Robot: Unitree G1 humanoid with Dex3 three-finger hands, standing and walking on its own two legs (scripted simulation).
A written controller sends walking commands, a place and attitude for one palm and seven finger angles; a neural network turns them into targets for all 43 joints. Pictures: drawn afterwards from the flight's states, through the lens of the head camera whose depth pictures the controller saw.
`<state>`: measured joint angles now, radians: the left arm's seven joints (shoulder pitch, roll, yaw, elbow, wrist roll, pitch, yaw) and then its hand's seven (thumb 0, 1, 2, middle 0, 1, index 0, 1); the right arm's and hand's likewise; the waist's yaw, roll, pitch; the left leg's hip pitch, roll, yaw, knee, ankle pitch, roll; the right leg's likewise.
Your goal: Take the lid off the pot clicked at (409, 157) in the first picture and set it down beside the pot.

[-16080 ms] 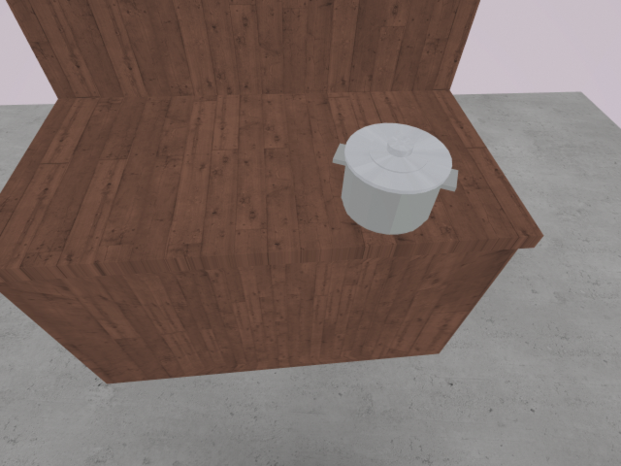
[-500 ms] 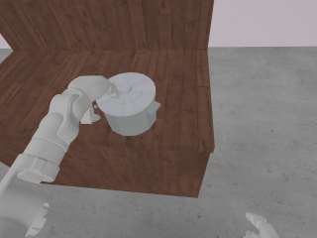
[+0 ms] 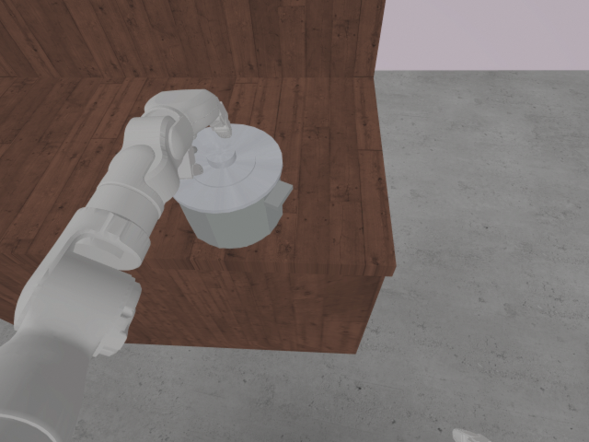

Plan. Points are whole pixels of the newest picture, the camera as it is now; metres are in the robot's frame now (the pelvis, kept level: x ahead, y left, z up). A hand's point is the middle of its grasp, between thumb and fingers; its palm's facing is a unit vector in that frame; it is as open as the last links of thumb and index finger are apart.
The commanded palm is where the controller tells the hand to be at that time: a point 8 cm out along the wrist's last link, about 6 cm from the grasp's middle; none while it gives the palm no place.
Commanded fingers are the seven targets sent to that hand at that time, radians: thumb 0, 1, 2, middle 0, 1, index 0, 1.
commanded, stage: move the open hand above the knob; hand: left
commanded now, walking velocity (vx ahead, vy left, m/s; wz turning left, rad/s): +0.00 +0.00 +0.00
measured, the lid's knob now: (221, 155) +0.54 +0.11 +0.06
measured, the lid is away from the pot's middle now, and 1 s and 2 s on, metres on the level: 0.00 0.00 0.00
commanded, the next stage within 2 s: lower the open fingers around the knob in 0.98 s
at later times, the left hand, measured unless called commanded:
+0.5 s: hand (203, 136) +0.51 +0.11 +0.13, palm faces -0.33 -0.03 -0.94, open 10.0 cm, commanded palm +0.51 +0.11 +0.19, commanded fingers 0.00 -0.27 1.40 -0.84 -0.08 -0.84 -0.08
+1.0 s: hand (217, 134) +0.51 +0.10 +0.13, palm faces -0.36 -0.04 -0.93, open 10.0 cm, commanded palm +0.52 +0.10 +0.19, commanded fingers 0.00 -0.27 1.40 -0.84 -0.08 -0.84 -0.08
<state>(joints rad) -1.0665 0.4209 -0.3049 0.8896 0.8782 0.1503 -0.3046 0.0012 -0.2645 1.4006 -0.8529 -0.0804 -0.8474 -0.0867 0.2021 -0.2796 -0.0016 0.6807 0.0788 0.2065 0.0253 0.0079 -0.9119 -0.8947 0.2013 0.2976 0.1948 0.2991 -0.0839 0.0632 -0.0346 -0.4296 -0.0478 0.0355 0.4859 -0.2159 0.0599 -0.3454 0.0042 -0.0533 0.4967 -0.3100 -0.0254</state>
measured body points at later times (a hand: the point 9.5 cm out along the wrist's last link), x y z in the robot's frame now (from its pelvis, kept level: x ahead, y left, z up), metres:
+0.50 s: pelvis +0.00 +0.01 +0.00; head +0.06 -0.01 +0.44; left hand +0.52 +0.11 +0.18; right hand +0.00 -0.26 -0.14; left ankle +0.01 +0.08 -0.74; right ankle -0.05 -0.10 -0.74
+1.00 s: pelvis +0.01 -0.01 +0.00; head +0.07 -0.03 +0.44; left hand +0.52 +0.10 +0.18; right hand +0.03 -0.28 -0.14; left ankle +0.01 +0.08 -0.74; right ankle -0.05 -0.10 -0.74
